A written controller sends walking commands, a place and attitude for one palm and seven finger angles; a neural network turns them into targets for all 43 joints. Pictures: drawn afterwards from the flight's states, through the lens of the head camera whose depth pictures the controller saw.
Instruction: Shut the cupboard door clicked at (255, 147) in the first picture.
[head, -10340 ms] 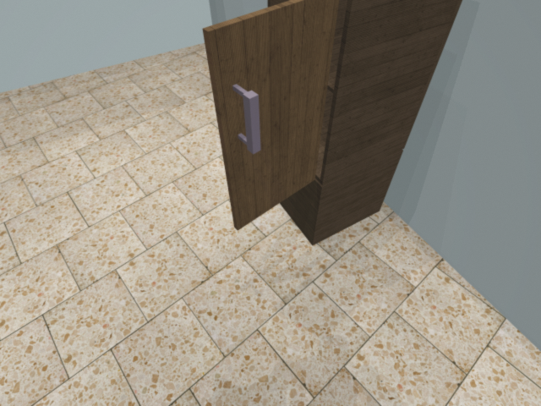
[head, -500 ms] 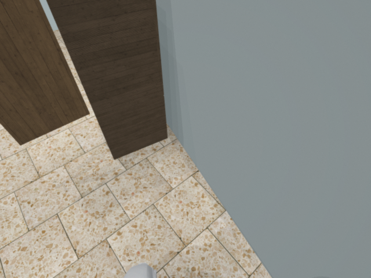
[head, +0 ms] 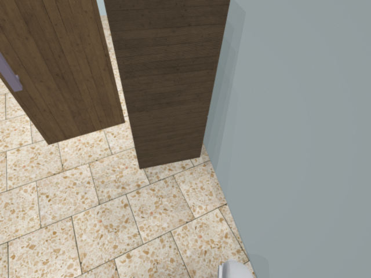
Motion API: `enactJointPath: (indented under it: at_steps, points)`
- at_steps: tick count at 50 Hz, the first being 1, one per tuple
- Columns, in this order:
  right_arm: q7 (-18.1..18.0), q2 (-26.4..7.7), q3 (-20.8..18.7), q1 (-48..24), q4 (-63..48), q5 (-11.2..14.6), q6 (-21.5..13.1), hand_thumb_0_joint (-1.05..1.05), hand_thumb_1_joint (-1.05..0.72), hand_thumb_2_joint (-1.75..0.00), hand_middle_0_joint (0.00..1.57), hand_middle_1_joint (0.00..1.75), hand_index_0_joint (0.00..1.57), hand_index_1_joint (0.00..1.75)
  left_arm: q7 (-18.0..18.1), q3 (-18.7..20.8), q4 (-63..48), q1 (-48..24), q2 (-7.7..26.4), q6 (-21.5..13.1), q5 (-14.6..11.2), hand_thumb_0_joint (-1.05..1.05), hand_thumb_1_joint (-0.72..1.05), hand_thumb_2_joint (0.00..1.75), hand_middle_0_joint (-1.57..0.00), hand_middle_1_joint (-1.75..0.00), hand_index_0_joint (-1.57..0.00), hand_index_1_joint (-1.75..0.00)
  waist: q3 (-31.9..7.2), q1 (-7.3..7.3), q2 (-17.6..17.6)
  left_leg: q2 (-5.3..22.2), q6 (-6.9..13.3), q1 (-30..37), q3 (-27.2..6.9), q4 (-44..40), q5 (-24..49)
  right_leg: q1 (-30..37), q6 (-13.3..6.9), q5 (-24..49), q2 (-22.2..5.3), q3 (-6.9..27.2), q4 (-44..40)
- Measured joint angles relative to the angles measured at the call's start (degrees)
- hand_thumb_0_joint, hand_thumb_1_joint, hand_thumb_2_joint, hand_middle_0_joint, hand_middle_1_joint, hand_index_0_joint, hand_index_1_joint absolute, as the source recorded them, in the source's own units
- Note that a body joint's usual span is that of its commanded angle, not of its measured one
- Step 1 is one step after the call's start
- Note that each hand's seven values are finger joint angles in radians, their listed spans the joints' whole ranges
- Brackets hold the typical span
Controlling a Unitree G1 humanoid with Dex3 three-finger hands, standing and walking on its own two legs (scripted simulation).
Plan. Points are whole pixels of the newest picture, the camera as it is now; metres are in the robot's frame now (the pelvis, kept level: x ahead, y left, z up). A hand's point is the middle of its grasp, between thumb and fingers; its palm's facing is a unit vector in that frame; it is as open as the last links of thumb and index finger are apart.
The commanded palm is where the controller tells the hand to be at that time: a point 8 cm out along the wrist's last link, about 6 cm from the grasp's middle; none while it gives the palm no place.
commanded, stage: turn to face it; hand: left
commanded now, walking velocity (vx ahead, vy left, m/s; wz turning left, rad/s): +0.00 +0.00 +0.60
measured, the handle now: (5, 65) +0.61 +0.58 +0.06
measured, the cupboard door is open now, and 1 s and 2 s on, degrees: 100 100 100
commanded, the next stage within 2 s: take the last steps up to it in 0.84 s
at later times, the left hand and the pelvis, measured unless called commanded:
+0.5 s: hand out of the picture +0.11 +0.15 -0.17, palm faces +0.29 -0.93 -0.21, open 7.4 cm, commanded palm none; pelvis +0.09 -0.05 +0.00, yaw +18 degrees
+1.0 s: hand out of the picture +0.10 +0.16 -0.17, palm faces +0.45 -0.85 -0.26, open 7.4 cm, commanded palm none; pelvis +0.13 -0.05 -0.01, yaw +27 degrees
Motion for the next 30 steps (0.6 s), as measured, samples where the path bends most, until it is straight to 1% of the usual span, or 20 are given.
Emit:
enactJointPath:
  at_steps: [2,5,7,8,9,10,11,12,13,15,17,19,21,23,26,27,28,29,30]
  points:
    - [0.25,0.08,-0.19,1.19,0.22,-0.13,0.52,0.00,-0.93,-0.89,0.20,0.30,0.20,0.30,0.08,0.08,-1.39,-2.03,0.22,0.44,-0.09,0.01,0.91,0.90,-0.20,-0.30,-0.20,-0.30,-0.28,-0.98,0.10,-0.10,-0.45,0.75,-1.16,-0.42,-0.52,0.21,0.36,0.71,0.51,0.18,-4.33]
    - [0.37,0.15,-0.71,2.59,0.23,-0.29,1.28,0.00,-0.92,-0.89,0.20,0.30,0.20,0.30,0.26,0.14,-3.10,-4.42,0.81,0.84,-0.20,0.01,0.91,0.90,-0.20,-0.30,-0.20,-0.30,-0.64,-2.50,0.38,0.03,-1.42,1.21,-2.78,0.56,-2.19,2.89,0.48,0.44,2.02,0.02,-11.32]
    - [0.28,0.00,-1.13,3.29,0.15,-0.30,1.87,0.00,-0.92,-0.89,0.20,0.30,0.20,0.30,0.37,0.15,-4.12,-5.55,1.18,0.75,-0.33,0.01,0.91,0.90,-0.20,-0.30,-0.20,-0.30,-0.78,-3.35,0.83,0.23,-2.27,1.07,-3.90,2.36,-3.92,6.27,0.29,0.37,3.45,-0.38,-16.58]
    - [0.24,-0.17,-1.34,3.66,0.10,-0.21,2.18,0.00,-0.92,-0.89,0.20,0.30,0.20,0.30,0.41,0.11,-4.67,-5.87,1.33,0.54,-0.42,0.01,0.91,0.90,-0.20,-0.30,-0.20,-0.30,-0.91,-3.66,1.09,0.26,-2.76,0.82,-4.51,3.68,-5.02,8.69,0.14,1.50,4.12,-0.70,-20.34]
    - [0.27,-0.30,-1.57,4.20,-0.05,-0.04,2.44,0.00,-0.91,-0.89,0.20,0.30,0.20,0.30,0.44,0.00,-5.38,-5.92,1.64,0.11,-0.43,0.01,0.91,0.90,-0.20,-0.30,-0.20,-0.30,-1.24,-3.86,0.92,-0.09,-3.29,0.28,-5.01,5.50,-6.37,11.59,-0.20,4.22,4.26,-0.79,-25.02]
    - [0.33,-0.53,-1.82,4.36,-0.10,0.20,2.68,0.00,-0.91,-0.89,0.20,0.30,0.20,0.30,0.63,0.01,-5.91,-6.05,1.82,-0.56,-0.24,0.01,0.91,0.90,-0.20,-0.30,-0.20,-0.30,-1.38,-3.78,0.74,-0.26,-3.89,-1.05,-4.79,9.04,-8.67,12.74,-1.72,6.67,3.98,-0.90,-26.74]
    - [0.36,-1.10,-2.15,3.92,-0.09,0.33,3.08,0.00,-0.91,-0.89,0.20,0.30,0.20,0.30,0.87,-0.14,-6.15,-6.39,1.55,-0.96,-0.15,0.01,0.91,0.90,-0.20,-0.30,-0.20,-0.30,-0.83,-4.06,1.52,0.13,-4.51,-2.98,-4.66,14.83,-13.23,12.75,-3.24,5.37,4.07,-1.90,-25.33]
    - [0.39,-1.69,-2.46,3.50,-0.13,0.33,3.53,0.00,-0.91,-0.89,0.20,0.30,0.20,0.30,1.07,-0.43,-6.38,-6.49,1.20,-1.15,-0.12,0.01,0.91,0.90,-0.20,-0.30,-0.20,-0.30,-0.37,-4.45,2.17,0.38,-5.05,-5.20,-4.28,21.59,-16.45,13.24,-4.33,3.37,3.89,-3.08,-24.44]
    - [0.47,-2.24,-2.72,3.11,-0.17,0.26,4.01,0.00,-0.91,-0.89,0.20,0.30,0.20,0.30,1.28,-0.72,-6.60,-6.30,0.86,-1.19,-0.15,0.01,0.91,0.90,-0.20,-0.30,-0.20,-0.30,-0.17,-4.65,2.54,0.69,-5.59,-7.35,-3.53,28.09,-17.75,14.04,-4.96,1.89,3.56,-4.08,-24.47]
    - [0.82,-3.04,-3.08,2.30,-0.39,0.09,4.84,0.00,-0.91,-0.89,0.20,0.30,0.20,0.30,1.63,-1.00,-6.75,-5.57,0.25,-0.91,-0.25,0.01,0.91,0.90,-0.20,-0.30,-0.20,-0.30,-0.12,-4.84,2.62,1.80,-6.51,-10.70,-1.68,37.19,-16.65,16.03,-5.26,0.94,2.75,-5.83,-26.20]
    - [1.19,-3.48,-3.09,1.34,-0.89,-0.02,5.27,0.00,-0.91,-0.89,0.20,0.30,0.20,0.30,1.78,-1.13,-6.46,-4.65,-0.12,-0.88,-0.27,0.01,0.90,0.90,-0.20,-0.30,-0.20,-0.30,-0.09,-4.78,1.99,2.96,-7.35,-12.31,-0.05,39.45,-15.07,17.88,-4.89,1.43,1.77,-7.37,-28.47]
    - [1.50,-3.68,-2.95,0.19,-1.51,0.00,5.41,0.00,-0.91,-0.89,0.20,0.30,0.20,0.30,1.71,-1.30,-5.93,-3.60,-0.25,-0.95,-0.22,0.01,0.90,0.90,-0.20,-0.30,-0.20,-0.30,0.13,-4.41,1.03,3.72,-7.91,-12.35,1.27,36.44,-14.23,19.41,-4.88,1.70,0.69,-8.83,-30.19]
    - [1.79,-3.89,-2.76,-1.22,-2.10,0.04,5.44,0.00,-0.91,-0.89,0.20,0.30,0.19,0.30,1.56,-1.45,-5.33,-2.38,-0.23,-0.94,-0.16,0.01,0.90,0.90,-0.21,-0.30,-0.20,-0.30,0.46,-3.75,0.26,4.13,-8.12,-11.66,2.21,31.59,-13.48,20.51,-4.64,1.57,-0.23,-10.28,-31.10]
    - [1.99,-4.08,-2.51,-2.84,-2.69,0.11,5.39,0.00,-0.91,-0.89,0.19,0.30,0.19,0.30,1.43,-1.46,-4.63,-1.03,0.04,-0.79,-0.04,0.01,0.90,0.90,-0.21,-0.30,-0.20,-0.30,0.92,-2.86,-0.33,4.27,-8.01,-10.43,3.03,26.44,-13.20,21.20,-4.24,1.02,-0.97,-11.63,-31.09]
    - [2.09,-4.15,-2.09,-5.35,-3.81,0.22,5.05,0.00,-0.91,-0.90,0.19,0.30,0.19,0.30,1.30,-0.99,-3.35,1.25,1.05,-0.37,0.15,0.01,0.90,0.90,-0.21,-0.30,-0.20,-0.30,1.55,-1.23,-1.34,3.85,-7.30,-7.23,4.36,17.53,-12.08,21.31,-3.37,-0.74,-2.11,-13.03,-29.03]
    - [2.09,-4.19,-1.91,-6.08,-4.29,0.20,4.78,0.00,-0.91,-0.90,0.19,0.30,0.19,0.30,1.21,-0.77,-2.87,2.13,1.53,-0.17,0.07,0.01,0.90,0.90,-0.21,-0.30,-0.20,-0.30,1.63,-0.83,-1.62,3.56,-6.93,-5.64,4.80,13.81,-10.13,21.08,-2.96,-1.66,-2.53,-13.41,-27.66]
    - [2.13,-4.33,-1.70,-6.63,-4.91,0.13,4.39,0.00,-0.91,-0.90,0.19,0.30,0.19,0.30,1.11,-0.57,-2.44,3.18,2.04,0.07,-0.11,0.01,0.90,0.90,-0.21,-0.30,-0.20,-0.30,1.48,-0.53,-1.73,3.41,-6.32,-3.67,5.30,9.44,-6.51,20.50,-2.46,-2.93,-2.93,-13.67,-25.59]
    - [2.16,-4.72,-1.60,-6.98,-5.73,-0.03,3.79,0.00,-0.91,-0.90,0.19,0.30,0.19,0.30,0.97,-0.37,-2.10,4.25,2.43,0.47,-0.32,0.01,0.90,0.90,-0.21,-0.30,-0.20,-0.30,0.95,-0.37,-1.09,3.84,-4.42,-2.76,4.76,6.86,-1.61,18.83,-1.82,-4.25,-2.91,-13.56,-21.96]
    - [1.91,-4.46,-1.57,-7.64,-6.15,-0.10,3.24,0.00,-0.91,-0.89,0.19,0.30,0.19,0.30,1.01,-0.18,-1.51,4.43,3.23,1.22,-0.47,0.01,0.90,0.90,-0.21,-0.30,-0.20,-0.30,1.19,-0.20,-1.64,3.44,-2.81,-3.56,4.63,8.63,-2.30,16.58,-1.15,-8.37,-3.07,-11.36,-16.57]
